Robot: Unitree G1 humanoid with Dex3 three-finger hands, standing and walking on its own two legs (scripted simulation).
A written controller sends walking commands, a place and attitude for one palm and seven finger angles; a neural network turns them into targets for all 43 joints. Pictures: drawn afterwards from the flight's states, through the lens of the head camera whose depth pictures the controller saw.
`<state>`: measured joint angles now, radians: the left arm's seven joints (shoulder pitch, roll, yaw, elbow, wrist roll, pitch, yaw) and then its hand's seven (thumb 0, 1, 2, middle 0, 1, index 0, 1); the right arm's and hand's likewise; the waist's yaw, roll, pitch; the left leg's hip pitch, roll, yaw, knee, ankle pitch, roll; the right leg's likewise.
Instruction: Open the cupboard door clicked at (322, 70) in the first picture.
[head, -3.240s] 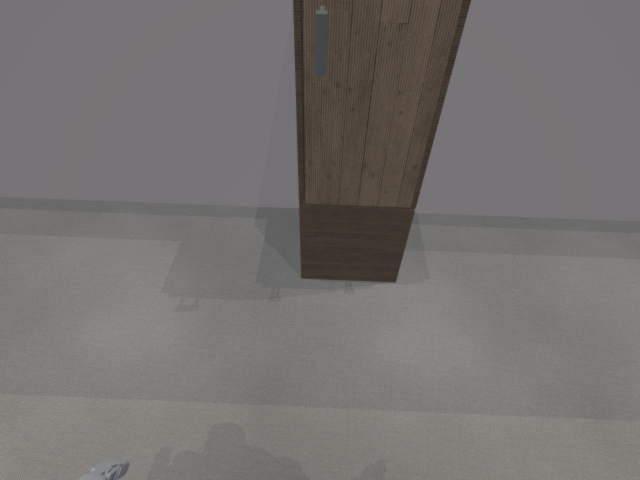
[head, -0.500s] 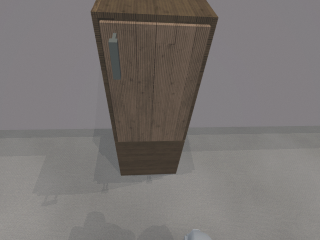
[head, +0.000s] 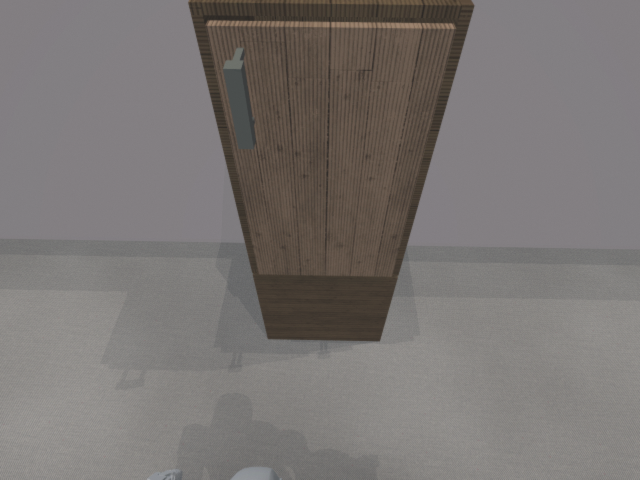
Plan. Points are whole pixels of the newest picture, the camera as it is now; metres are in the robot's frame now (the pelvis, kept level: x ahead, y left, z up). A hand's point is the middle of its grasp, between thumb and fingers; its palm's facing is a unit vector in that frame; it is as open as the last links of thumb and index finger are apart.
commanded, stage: come to a stop and stand still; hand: left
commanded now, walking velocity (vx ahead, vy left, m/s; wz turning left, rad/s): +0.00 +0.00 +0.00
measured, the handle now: (243, 99) +0.58 +0.16 +0.16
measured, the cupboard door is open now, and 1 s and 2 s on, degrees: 0 0 0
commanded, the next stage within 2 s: look again from close up in 0.94 s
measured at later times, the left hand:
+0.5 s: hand out of the picture -0.09 +0.24 -0.16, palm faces +0.02 -0.98 -0.21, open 7.4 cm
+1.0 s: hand out of the picture -0.11 +0.20 -0.17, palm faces +0.01 -0.99 -0.15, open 7.4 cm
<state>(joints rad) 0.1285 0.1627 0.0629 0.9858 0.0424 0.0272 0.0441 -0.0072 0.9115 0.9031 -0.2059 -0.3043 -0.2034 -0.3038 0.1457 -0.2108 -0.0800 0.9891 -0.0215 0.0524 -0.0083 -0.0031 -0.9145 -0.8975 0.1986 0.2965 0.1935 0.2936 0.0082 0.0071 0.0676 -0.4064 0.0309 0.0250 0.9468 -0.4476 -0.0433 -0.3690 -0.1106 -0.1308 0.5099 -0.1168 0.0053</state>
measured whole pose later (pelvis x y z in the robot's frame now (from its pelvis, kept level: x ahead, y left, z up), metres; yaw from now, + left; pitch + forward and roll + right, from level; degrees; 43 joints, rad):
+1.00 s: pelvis -0.07 +0.05 +0.01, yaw -2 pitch -1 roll +0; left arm 0.36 0.10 0.00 1.15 0.01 0.00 0.05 0.00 0.91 0.90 -0.20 -0.30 -0.20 -0.30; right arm 0.35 -0.11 -0.01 1.18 -0.01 0.02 -0.03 0.00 -0.91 -0.90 0.20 0.30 0.20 0.29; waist -0.02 -0.01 0.01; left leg -0.24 -0.02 0.09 0.38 -0.12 0.05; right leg -0.12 0.02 -0.03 0.42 -0.28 -0.02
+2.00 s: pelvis -0.07 +0.05 +0.01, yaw +1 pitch +0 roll -1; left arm 0.50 0.16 0.04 1.06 0.04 0.00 0.03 0.00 0.91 0.90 -0.20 -0.30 -0.20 -0.30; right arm 0.34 -0.15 -0.03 1.05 -0.03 0.03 -0.01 0.00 -0.91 -0.90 0.20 0.30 0.20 0.29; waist 0.02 -0.04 -0.04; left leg -0.46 0.02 0.07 0.86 -0.38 0.05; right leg -0.14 0.02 -0.12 0.41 -0.28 -0.05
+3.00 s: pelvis +0.06 -0.08 +0.01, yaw +0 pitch -1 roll -1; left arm 0.36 0.10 0.02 1.08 0.02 0.00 0.04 0.00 0.91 0.90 -0.20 -0.30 -0.20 -0.30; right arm 0.19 -0.13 -0.01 1.01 -0.01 0.00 -0.04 0.00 -0.93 -0.90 0.20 0.30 0.19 0.29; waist 0.04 -0.03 0.02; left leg -0.29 0.02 0.10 0.53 -0.21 0.05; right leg -0.17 0.05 -0.15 0.47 -0.29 -0.08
